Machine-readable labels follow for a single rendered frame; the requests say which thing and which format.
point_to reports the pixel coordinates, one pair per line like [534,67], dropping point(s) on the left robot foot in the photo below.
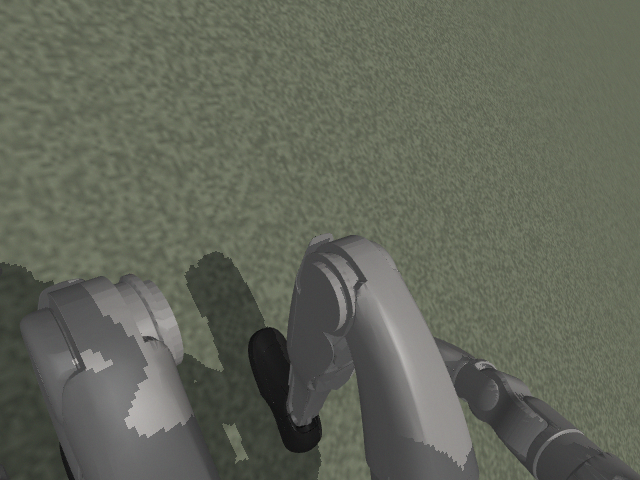
[66,465]

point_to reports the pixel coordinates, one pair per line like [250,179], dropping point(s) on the right robot arm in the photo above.
[547,444]

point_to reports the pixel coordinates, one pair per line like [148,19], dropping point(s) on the right robot hand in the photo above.
[454,357]

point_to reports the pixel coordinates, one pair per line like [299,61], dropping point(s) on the right robot foot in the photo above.
[270,363]

